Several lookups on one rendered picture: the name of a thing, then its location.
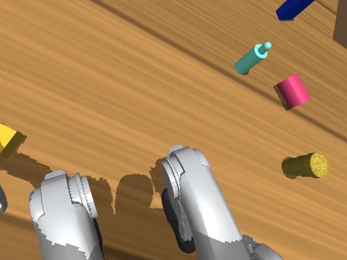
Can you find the right robot foot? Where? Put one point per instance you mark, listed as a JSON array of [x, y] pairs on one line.
[[185, 246]]

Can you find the right robot hand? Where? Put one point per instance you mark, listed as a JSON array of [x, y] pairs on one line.
[[259, 251]]

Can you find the left robot foot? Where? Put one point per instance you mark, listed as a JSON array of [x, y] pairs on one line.
[[99, 235]]

